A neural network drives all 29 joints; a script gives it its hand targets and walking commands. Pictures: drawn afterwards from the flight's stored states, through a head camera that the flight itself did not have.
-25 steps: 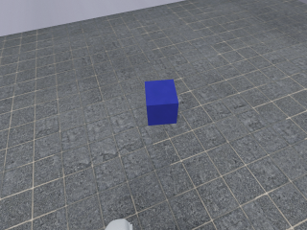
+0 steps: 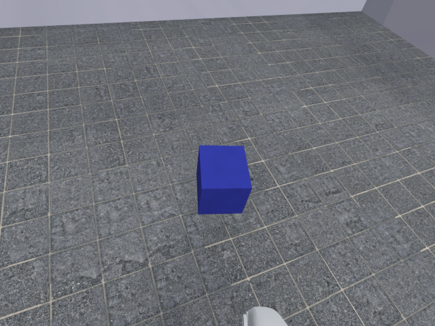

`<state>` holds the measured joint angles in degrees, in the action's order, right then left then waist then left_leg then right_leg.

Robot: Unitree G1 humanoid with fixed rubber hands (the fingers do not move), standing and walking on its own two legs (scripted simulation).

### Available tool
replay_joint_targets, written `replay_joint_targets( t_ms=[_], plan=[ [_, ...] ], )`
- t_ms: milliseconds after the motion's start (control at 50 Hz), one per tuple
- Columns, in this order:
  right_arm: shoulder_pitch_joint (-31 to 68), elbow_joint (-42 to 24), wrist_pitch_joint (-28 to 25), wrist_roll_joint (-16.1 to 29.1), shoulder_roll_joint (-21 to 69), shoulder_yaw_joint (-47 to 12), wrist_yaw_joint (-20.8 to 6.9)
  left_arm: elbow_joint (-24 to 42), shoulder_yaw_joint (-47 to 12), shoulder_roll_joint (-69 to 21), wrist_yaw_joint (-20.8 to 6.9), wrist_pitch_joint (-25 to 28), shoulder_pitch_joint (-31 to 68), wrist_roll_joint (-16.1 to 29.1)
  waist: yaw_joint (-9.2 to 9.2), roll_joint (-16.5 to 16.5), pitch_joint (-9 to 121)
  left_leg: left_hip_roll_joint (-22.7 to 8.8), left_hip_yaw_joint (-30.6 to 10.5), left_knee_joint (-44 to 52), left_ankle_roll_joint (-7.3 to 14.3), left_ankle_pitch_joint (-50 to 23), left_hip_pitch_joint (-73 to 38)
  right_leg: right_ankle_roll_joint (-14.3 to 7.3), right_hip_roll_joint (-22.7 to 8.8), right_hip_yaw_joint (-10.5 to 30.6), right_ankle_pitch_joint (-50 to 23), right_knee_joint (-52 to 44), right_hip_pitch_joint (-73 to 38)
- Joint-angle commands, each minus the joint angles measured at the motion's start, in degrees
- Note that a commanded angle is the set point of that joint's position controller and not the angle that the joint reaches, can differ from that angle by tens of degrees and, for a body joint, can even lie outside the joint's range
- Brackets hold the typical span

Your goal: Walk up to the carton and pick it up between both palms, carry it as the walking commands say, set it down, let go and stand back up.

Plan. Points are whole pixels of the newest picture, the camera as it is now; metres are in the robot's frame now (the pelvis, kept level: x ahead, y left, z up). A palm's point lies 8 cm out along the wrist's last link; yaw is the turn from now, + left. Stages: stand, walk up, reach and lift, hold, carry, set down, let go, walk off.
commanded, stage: walk up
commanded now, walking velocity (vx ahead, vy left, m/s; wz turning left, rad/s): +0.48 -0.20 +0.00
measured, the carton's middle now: (221, 180) +0.85 -0.10 -0.66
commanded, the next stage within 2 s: none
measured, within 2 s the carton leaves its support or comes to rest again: neither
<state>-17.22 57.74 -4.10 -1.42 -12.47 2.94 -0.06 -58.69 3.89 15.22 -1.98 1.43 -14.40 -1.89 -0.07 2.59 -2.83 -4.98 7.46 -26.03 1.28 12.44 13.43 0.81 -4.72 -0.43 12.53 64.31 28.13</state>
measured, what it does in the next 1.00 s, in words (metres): walks ahead: right foot, then left foot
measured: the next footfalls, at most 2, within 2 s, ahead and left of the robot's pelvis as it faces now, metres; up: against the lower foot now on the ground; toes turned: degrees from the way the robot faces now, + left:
right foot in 0.34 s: +0.29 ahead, -0.20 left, +0.00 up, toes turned -8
left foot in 0.80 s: +0.34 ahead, +0.06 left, +0.00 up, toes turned +8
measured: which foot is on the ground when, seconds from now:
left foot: down 0.00-0.34, up 0.36-0.78, down 0.80-1.00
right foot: up 0.00-0.32, down 0.34-0.80, up 0.82-1.00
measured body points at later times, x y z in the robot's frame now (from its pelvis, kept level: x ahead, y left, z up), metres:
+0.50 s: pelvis +0.19 -0.09 -0.01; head +0.22 -0.12 +0.44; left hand +0.25 +0.16 -0.14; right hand +0.20 -0.34 -0.17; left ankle +0.13 +0.06 -0.66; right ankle +0.25 -0.20 -0.75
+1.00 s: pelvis +0.29 -0.04 +0.01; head +0.31 +0.01 +0.45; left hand +0.32 +0.20 -0.17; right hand +0.30 -0.29 -0.12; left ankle +0.30 +0.06 -0.75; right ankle +0.28 -0.21 -0.66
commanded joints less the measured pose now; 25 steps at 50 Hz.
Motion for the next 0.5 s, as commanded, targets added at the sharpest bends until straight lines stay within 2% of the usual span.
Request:
replay_joint_targets(
  t_ms=[0,100,140,240,260,280,300,320,340,360,400,420,440,480],
  plan=[
    [-5.6,-0.7,-1.2,0.2,-6.8,1.4,0.3,1.0,-0.4,-0.6,-0.9,-1.3,-2.9,-0.3,-0.44,-12.1,0.9,-13.1,-10.4,12.1,1.7,-20.3,-5.7,1.1,-1.9,0.4,-5.5,-1.6,6.2],
    [-9.3,-0.1,-1.1,-0.2,-7.5,1.8,0.6,4.1,-1.1,-0.8,-2.1,-1.6,7.3,0.1,1.95,-12.1,-3.0,-12.7,-7.3,15.6,2.1,-16.2,-7.2,2.0,-1.8,-1.3,-10.5,-15.8,6.9],
    [-9.6,0.1,-0.9,-0.4,-7.7,1.9,0.7,5.1,-1.3,-0.9,-2.3,-1.5,10.1,0.5,2.46,-12.5,-4.2,-12.7,-5.8,16.1,2.2,-17.4,-7.8,2.0,-1.5,-2.3,-10.8,-22.3,4.8],
    [-10.3,0.6,0.2,-0.8,-9.6,2.6,1.5,6.6,-1.1,0.1,-1.9,-1.0,11.4,0.4,2.35,-14.6,-3.9,-14.2,-4.4,12.5,2.2,-22.3,-9.1,1.2,-0.6,-4.0,-5.0,-31.9,-2.9],
    [-10.2,0.9,0.4,-0.7,-9.6,2.6,1.6,6.3,-1.0,0.7,-1.5,-0.5,10.3,0.3,1.96,-15.1,-3.0,-13.5,-3.5,10.1,2.1,-22.0,-9.1,0.8,0.0,-4.9,-3.5,-34.0,-5.7],
    [-9.9,1.9,0.8,-0.3,-7.0,1.8,1.2,4.7,-1.1,0.9,-0.7,0.7,6.0,-0.1,0.11,-14.2,0.0,-8.7,0.4,2.6,1.3,-17.9,-8.6,-0.1,1.0,-7.0,-5.1,-39.5,-12.5],
    [-12.4,2.5,1.0,-0.4,-4.7,0.7,1.0,2.2,0.2,3.3,0.1,1.8,0.5,-0.4,-1.5,-7.5,4.6,-5.2,1.4,-7.1,0.6,-13.8,-3.3,-1.1,1.2,-7.6,-5.8,-40.1,-23.5],
    [-12.9,0.8,0.8,-0.4,-2.9,0.0,1.0,0.6,1.8,7.9,0.9,2.7,-7.1,-1.0,-4.06,4.5,10.5,-4.2,0.2,-21.6,-0.5,1.8,5.8,-2.6,-9.0,3.1,-8.5,-39.4,-34.0],
    [-13.5,-1.7,0.8,0.4,0.0,-0.6,1.1,0.4,2.5,13.0,1.7,2.4,-11.8,-0.1,-5.95,18.5,15.8,1.1,-1.8,-35.8,-1.9,22.1,16.5,-8.4,-23.7,24.9,-9.5,-47.3,-39.9],
    [-9.6,-1.2,1.3,0.4,-3.8,0.8,1.1,0.1,1.8,12.1,1.7,2.1,-11.3,1.0,-4.83,12.4,13.9,-0.5,-7.4,-43.0,-1.5,21.2,17.5,-10.3,-22.5,25.1,-12.7,-49.3,-34.6],
    [-8.1,0.5,1.6,0.2,-3.1,0.9,0.7,1.8,0.5,5.9,1.9,2.9,-2.5,0.7,-1.52,5.4,5.9,-2.9,-8.2,-42.7,-1.6,13.9,16.5,-9.8,-17.0,13.8,-18.5,-48.6,-25.1],
    [-9.0,2.1,2.7,-0.3,-1.9,1.0,0.8,2.1,0.3,4.2,2.0,3.1,-1.6,0.7,-0.49,1.4,4.1,-3.3,-8.1,-41.0,-2.1,11.5,14.9,-8.7,-16.9,12.3,-21.3,-48.2,-21.5],
    [-9.7,2.7,3.8,-0.3,-1.7,1.3,0.6,1.6,0.1,3.6,2.2,3.1,-2.0,0.7,0.08,0.9,3.9,-3.0,-8.0,-40.7,-2.7,9.9,13.1,-7.9,-16.4,10.6,-24.3,-47.9,-19.4],
    [-7.9,2.0,5.1,0.0,-1.6,1.1,0.0,1.5,0.1,3.4,2.4,3.3,-2.6,0.6,0.43,5.6,4.2,-2.4,-7.1,-38.3,-3.1,6.5,11.7,-7.0,-14.7,7.1,-22.9,-48.3,-16.7]
  ],
)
